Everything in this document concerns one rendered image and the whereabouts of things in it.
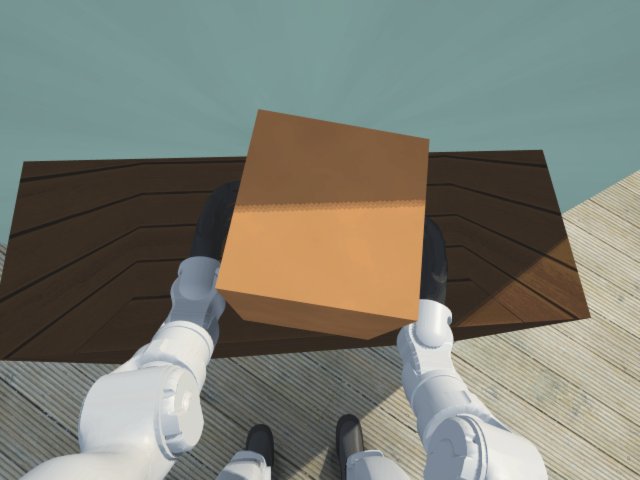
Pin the robot left upper arm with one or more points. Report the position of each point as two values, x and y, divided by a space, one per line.
134 425

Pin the left robot forearm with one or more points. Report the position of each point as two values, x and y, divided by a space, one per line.
189 334

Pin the pedestal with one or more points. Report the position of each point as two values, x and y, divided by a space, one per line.
95 246

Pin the right robot forearm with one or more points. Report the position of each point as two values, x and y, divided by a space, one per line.
431 384

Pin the right robot thigh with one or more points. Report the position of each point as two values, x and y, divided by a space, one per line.
375 468

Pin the right robot foot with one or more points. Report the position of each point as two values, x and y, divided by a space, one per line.
349 440

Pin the robot right hand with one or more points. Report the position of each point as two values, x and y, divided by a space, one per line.
434 270

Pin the carton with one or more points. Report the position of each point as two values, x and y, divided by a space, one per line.
327 229

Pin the robot left hand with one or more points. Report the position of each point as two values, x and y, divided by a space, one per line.
212 226

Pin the robot right upper arm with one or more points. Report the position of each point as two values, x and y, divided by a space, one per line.
464 448

